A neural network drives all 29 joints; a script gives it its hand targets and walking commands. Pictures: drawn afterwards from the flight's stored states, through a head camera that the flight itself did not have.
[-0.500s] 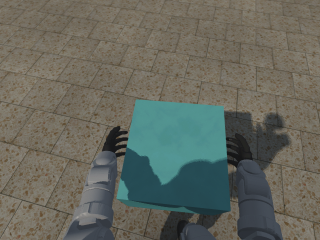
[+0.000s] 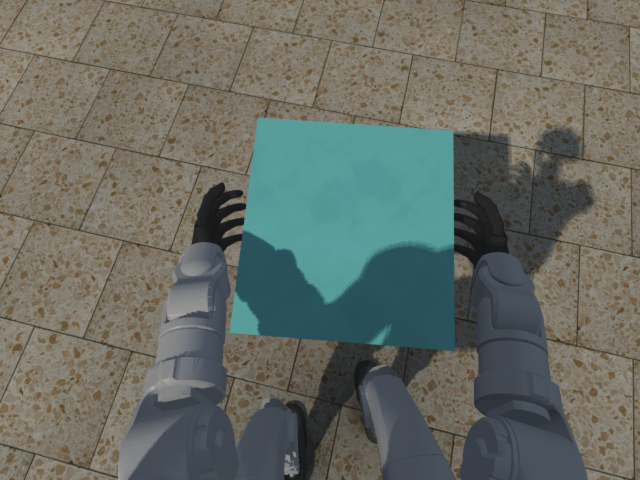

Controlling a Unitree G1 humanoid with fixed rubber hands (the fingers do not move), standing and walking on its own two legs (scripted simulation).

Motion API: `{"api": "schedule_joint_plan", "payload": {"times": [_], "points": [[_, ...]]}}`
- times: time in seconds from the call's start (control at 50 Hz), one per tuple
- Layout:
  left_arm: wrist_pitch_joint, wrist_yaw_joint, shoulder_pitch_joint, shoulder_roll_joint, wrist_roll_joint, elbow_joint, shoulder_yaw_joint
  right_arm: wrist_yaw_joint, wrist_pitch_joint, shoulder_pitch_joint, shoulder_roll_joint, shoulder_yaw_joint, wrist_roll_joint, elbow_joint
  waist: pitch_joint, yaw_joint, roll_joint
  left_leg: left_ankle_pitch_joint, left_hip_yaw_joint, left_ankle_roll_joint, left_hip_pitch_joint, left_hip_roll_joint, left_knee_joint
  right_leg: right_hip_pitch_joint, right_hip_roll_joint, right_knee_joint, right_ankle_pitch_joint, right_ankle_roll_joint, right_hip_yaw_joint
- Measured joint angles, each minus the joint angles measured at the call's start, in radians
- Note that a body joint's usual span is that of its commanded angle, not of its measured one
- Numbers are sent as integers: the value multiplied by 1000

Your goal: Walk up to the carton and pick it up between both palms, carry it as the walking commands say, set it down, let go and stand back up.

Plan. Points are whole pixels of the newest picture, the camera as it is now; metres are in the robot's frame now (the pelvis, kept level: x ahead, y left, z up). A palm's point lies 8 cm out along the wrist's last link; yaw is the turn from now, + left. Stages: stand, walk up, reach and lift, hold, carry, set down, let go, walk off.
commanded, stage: set down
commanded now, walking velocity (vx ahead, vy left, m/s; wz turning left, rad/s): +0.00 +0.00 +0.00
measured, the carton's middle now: (344, 242) +0.41 -0.08 -0.15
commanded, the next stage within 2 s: none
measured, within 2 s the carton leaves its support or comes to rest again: neither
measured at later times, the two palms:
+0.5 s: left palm (232, 242) +0.44 +0.09 -0.14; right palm (466, 249) +0.37 -0.26 -0.14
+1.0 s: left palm (244, 243) +0.46 +0.09 -0.23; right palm (448, 250) +0.40 -0.26 -0.23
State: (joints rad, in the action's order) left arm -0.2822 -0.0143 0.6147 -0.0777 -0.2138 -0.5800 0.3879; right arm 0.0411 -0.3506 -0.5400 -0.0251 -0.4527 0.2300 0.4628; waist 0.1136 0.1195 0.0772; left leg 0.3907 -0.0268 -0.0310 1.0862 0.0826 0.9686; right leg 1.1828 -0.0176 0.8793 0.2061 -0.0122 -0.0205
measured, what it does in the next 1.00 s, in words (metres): lowers itself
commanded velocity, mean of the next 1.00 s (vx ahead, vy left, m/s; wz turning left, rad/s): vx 0.00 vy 0.00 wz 0.00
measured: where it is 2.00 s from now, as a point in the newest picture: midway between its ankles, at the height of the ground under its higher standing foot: (334, 439)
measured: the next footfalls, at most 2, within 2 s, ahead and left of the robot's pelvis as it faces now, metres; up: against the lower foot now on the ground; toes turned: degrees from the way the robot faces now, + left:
none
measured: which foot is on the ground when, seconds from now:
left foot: down 0.00-1.00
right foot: down 0.00-1.00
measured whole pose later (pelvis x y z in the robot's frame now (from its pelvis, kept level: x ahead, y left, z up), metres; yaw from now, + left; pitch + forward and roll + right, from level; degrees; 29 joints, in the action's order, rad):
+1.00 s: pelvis -0.04 -0.01 -0.15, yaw +2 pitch +46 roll +1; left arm -0.34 -0.07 1.01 0.06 -0.16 -0.71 0.37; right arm -0.01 -0.40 -0.91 0.09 -0.48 0.17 0.60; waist 0.19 0.12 0.08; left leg 0.54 -0.01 -0.01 1.85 0.10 1.58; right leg 1.95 -0.02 1.47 0.32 0.00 -0.02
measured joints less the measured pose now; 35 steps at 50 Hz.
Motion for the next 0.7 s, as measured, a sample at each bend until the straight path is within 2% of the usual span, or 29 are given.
{"api": "schedule_joint_plan", "payload": {"times": [0.14, 0.34, 0.54, 0.7], "points": [[-23, 26, 83, 30, -11, -32, 31, -30, -32, -66, -6, -8, 3, 2, 22, -5, 3, 31, 2, 10, 133, -5, 112, 136, 8, 109, 25, 9, 2], [-42, 39, 166, 46, -17, -63, 45, -121, -52, -147, 3, -10, -4, 32, 64, -19, 2, 71, 11, 18, 305, -6, 246, 316, 13, 245, 57, 14, -2], [-45, -7, 211, 64, 12, -70, 25, -106, -46, -202, 28, -13, -22, 62, 104, -17, -4, 100, 13, 22, 466, -2, 357, 478, 12, 352, 80, 15, -1], [-48, -15, 270, 90, 33, -91, 10, -97, -42, -253, 55, -17, -41, 83, 108, -14, -4, 118, 15, 23, 581, 5, 447, 592, 8, 436, 94, 13, 0]]}}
